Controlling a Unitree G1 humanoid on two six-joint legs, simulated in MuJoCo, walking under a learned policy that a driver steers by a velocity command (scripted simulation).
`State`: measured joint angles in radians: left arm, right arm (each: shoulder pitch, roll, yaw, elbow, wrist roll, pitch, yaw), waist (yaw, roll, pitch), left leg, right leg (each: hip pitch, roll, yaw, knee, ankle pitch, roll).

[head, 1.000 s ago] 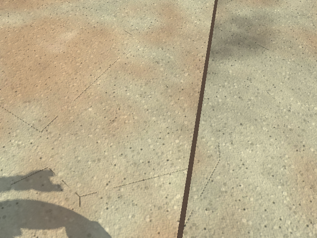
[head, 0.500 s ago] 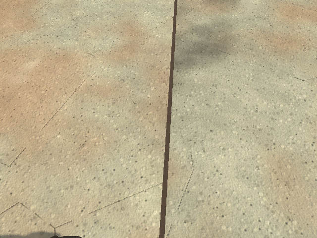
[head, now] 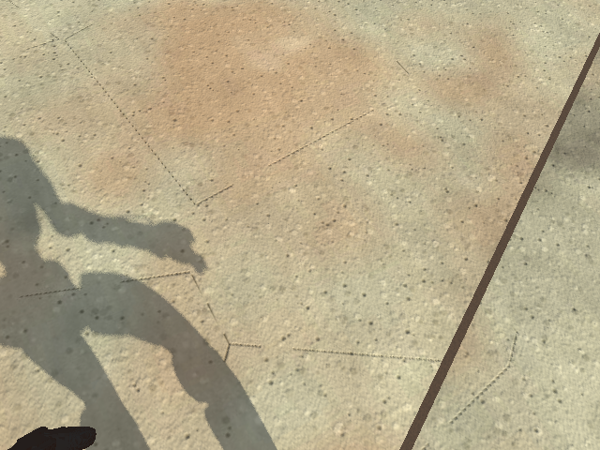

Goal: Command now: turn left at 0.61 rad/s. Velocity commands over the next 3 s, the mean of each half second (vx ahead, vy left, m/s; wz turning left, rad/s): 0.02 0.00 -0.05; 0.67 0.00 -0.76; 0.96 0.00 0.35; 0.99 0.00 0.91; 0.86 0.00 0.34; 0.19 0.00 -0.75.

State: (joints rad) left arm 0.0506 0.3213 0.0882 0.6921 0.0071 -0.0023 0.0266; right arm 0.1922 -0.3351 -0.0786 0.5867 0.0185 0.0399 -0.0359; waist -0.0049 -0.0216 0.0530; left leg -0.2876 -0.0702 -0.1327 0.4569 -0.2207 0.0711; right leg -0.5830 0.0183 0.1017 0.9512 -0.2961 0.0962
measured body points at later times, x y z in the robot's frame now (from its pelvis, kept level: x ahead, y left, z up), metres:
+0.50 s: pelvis +0.05 -0.02 -0.01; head +0.09 -0.03 +0.44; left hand +0.20 +0.26 -0.11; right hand +0.21 -0.31 -0.09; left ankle +0.02 +0.10 -0.71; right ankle +0.06 -0.16 -0.74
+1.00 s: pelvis +0.22 -0.08 -0.04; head +0.25 -0.08 +0.41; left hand +0.54 -0.01 -0.11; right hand +0.03 -0.27 -0.16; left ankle +0.05 +0.11 -0.74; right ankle +0.32 -0.31 -0.70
